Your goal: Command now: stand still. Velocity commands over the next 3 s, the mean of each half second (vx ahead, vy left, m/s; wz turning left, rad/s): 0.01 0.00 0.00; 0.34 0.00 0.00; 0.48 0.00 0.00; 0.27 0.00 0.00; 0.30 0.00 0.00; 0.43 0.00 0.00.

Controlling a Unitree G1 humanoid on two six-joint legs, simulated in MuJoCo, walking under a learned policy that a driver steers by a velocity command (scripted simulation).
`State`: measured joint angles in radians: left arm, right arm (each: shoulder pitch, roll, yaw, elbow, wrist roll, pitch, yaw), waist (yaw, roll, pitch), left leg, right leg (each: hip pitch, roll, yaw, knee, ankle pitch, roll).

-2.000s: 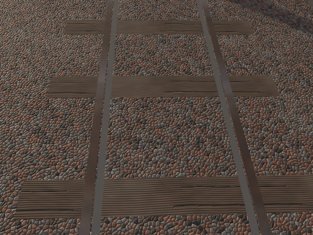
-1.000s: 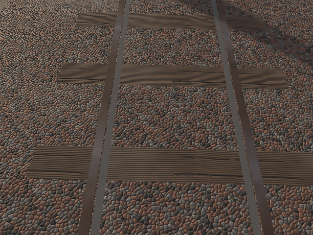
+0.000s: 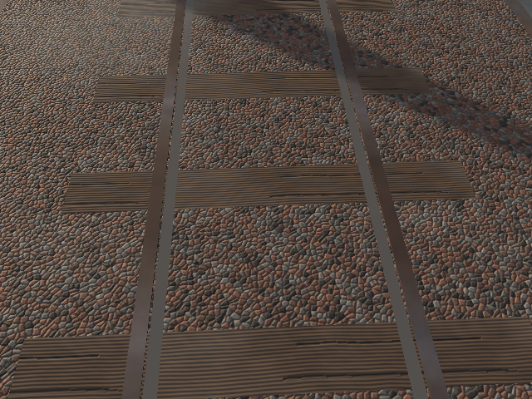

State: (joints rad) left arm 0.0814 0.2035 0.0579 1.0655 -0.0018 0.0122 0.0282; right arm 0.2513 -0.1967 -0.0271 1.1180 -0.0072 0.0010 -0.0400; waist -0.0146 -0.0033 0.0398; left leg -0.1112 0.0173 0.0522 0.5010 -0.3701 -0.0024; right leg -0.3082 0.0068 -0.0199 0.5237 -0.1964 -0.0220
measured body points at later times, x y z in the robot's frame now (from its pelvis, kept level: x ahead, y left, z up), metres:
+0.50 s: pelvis +0.00 +0.00 +0.00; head +0.00 +0.00 +0.45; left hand +0.06 +0.25 -0.15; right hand -0.04 -0.23 -0.16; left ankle -0.06 +0.12 -0.73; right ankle +0.05 -0.11 -0.73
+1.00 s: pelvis +0.16 -0.05 +0.01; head +0.17 -0.05 +0.46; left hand +0.10 +0.19 -0.14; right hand +0.30 -0.30 -0.11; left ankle +0.26 +0.12 -0.66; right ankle +0.08 -0.13 -0.73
